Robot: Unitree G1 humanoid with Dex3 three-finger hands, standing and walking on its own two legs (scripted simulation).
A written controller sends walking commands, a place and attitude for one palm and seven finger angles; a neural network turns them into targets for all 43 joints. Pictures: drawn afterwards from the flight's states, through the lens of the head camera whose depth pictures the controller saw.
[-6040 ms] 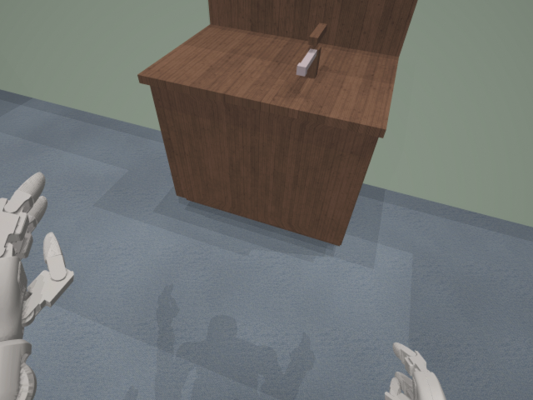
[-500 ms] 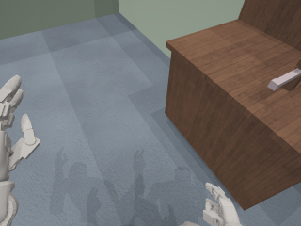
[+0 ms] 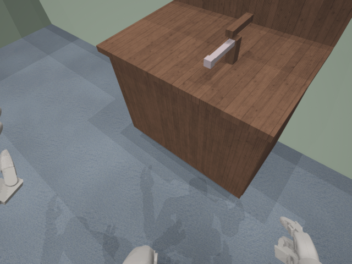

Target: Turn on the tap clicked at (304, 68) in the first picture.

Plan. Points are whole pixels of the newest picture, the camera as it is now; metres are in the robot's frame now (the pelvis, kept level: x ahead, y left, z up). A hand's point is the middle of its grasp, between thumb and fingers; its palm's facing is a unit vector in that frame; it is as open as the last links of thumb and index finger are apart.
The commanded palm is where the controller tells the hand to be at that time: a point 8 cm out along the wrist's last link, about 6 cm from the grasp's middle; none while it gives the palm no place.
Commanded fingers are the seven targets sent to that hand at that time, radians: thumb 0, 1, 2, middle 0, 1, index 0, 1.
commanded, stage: turn to face it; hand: left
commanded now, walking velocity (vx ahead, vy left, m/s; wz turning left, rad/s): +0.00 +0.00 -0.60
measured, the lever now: (209, 62) +0.69 -0.07 +0.04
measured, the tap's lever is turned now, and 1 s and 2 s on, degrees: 0 0 0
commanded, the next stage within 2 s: take the last steps up to it in 1.50 s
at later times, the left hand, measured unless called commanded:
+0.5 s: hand (59, 191) +0.21 +0.18 +0.17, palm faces +0.16 -0.88 -0.44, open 7.4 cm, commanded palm +0.16 +0.23 +0.18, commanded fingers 0.00 0.90 0.90 -0.20 -0.30 -0.20 -0.30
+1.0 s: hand (166, 192) +0.20 +0.02 +0.18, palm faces -0.20 -0.82 -0.54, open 7.4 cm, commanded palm +0.19 +0.09 +0.18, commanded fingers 0.00 0.90 0.90 -0.20 -0.30 -0.20 -0.30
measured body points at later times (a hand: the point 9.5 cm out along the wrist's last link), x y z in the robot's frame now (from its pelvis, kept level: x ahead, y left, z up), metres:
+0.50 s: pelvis -0.07 +0.00 +0.00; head -0.03 +0.00 +0.44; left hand +0.19 +0.23 +0.19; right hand +0.05 -0.25 -0.09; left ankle -0.08 +0.13 -0.74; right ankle -0.05 -0.09 -0.67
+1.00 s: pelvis -0.11 -0.04 -0.01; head -0.05 -0.06 +0.43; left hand +0.21 +0.07 +0.21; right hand -0.12 -0.36 -0.09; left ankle -0.02 +0.05 -0.73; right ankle -0.11 -0.16 -0.74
